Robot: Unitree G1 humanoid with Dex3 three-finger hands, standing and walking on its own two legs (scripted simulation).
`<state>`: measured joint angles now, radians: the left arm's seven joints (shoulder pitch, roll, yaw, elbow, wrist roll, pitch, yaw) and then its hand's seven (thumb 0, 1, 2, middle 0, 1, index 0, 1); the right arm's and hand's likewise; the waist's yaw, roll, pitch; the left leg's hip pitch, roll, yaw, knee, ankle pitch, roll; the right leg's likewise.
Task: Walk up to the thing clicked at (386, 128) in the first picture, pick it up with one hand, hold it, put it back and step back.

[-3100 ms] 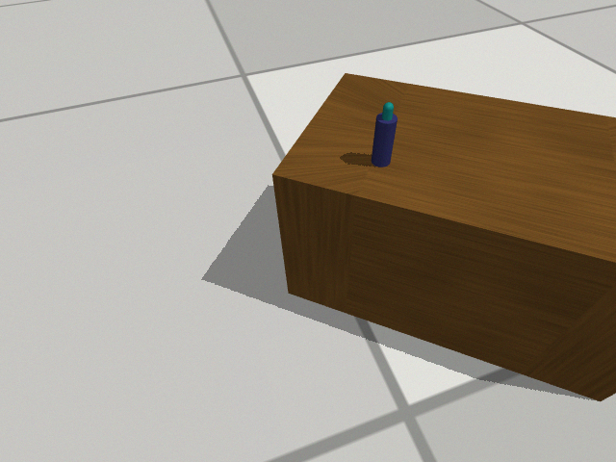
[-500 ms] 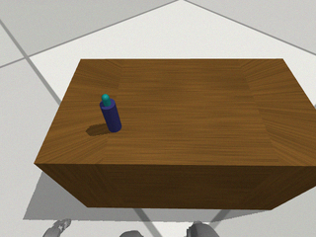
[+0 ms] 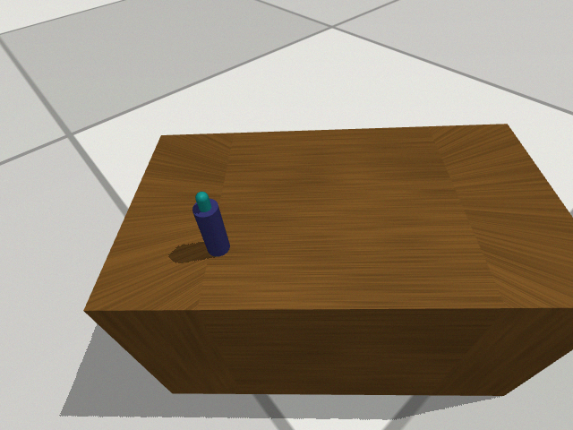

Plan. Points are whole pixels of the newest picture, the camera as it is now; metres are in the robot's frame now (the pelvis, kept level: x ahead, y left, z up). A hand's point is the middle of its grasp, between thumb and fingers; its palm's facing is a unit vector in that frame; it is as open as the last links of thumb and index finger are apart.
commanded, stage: walk up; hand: left
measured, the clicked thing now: (210, 222) +0.53 +0.22 -0.08
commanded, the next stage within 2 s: stand in 1.14 s
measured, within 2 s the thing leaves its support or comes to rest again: neither
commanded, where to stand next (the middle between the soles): +0.07 +0.00 m, yaw +1 degrees
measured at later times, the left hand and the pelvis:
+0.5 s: hand out of the picture +0.10 +0.27 -0.14, palm faces -0.01 -0.95 -0.32, open 7.4 cm; pelvis +0.01 +0.02 +0.02, yaw +0 degrees
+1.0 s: hand out of the picture +0.10 +0.27 -0.14, palm faces +0.01 -0.95 -0.33, open 7.4 cm; pelvis +0.03 +0.02 +0.02, yaw +1 degrees
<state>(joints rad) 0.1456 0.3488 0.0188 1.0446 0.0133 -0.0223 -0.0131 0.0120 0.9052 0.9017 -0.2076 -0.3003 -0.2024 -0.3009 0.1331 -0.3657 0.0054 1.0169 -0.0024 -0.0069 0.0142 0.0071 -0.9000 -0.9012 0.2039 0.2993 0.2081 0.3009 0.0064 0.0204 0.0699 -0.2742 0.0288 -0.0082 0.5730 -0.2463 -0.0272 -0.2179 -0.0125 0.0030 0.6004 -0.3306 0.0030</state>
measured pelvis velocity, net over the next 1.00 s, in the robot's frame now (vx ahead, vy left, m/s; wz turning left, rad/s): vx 0.03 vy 0.02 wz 0.02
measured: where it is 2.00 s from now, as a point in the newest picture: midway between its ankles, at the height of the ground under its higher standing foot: outside the picture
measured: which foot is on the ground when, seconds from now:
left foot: down 0.00-1.00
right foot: down 0.00-1.00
